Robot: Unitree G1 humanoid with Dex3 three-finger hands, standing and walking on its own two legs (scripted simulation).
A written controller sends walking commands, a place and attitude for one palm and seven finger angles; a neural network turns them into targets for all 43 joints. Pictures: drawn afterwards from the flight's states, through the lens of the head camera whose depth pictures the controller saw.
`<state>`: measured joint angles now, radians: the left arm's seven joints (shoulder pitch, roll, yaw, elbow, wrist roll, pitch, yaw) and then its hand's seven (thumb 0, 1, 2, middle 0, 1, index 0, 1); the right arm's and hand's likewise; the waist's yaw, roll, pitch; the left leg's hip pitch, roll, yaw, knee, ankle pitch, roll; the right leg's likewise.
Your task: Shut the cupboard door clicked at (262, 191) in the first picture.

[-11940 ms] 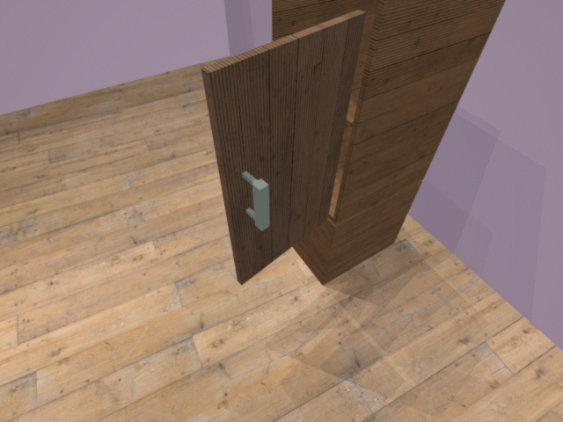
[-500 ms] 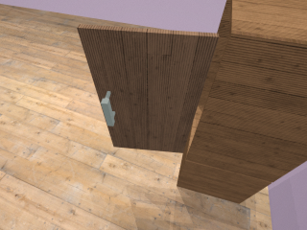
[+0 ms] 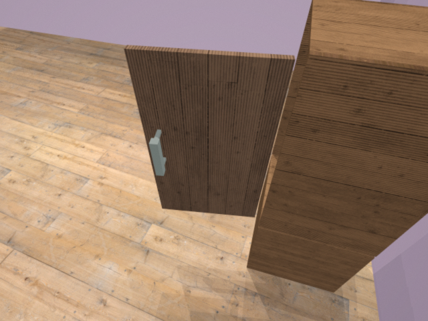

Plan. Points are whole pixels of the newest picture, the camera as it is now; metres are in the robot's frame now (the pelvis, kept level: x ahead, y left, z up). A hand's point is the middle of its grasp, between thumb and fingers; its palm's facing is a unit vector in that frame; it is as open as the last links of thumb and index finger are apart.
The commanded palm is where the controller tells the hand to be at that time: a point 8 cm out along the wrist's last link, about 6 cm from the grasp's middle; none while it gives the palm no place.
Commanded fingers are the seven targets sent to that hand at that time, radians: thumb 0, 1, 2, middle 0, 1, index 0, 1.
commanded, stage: look again from close up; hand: left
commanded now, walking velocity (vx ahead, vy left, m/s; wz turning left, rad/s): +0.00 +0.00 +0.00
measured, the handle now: (159, 152) +0.52 +0.18 -0.02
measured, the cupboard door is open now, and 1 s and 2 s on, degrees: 100 100 100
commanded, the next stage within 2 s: shuffle to correct the standing spot in 0.60 s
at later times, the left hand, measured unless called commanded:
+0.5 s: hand out of the picture +0.01 +0.16 -0.18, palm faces +0.04 -0.99 -0.16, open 7.3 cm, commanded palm none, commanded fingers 0.00 0.90 0.90 -0.20 -0.30 -0.20 -0.30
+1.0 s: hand out of the picture +0.00 +0.16 -0.19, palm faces +0.06 -0.99 -0.14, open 7.4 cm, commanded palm none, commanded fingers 0.00 0.90 0.90 -0.20 -0.30 -0.20 -0.30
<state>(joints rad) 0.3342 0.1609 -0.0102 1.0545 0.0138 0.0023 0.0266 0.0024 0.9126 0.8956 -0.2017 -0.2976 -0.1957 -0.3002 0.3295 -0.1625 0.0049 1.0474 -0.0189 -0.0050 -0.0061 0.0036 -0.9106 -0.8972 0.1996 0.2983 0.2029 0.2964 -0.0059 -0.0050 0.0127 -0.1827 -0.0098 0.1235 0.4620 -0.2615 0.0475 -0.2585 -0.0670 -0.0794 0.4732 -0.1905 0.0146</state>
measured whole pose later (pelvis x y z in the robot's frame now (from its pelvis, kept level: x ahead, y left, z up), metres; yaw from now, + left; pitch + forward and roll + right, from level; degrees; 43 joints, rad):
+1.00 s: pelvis +0.05 +0.01 -0.01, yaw +1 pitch -1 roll -1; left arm 0.39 0.14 0.01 1.08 0.02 -0.01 0.03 0.00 0.91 0.90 -0.20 -0.30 -0.20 -0.30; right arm 0.37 -0.13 0.00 1.10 -0.03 0.00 -0.01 0.00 -0.91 -0.90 0.20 0.30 0.20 0.30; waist 0.00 -0.02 0.02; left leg -0.17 0.00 0.10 0.56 -0.38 0.05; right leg -0.23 -0.06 -0.09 0.56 -0.31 0.00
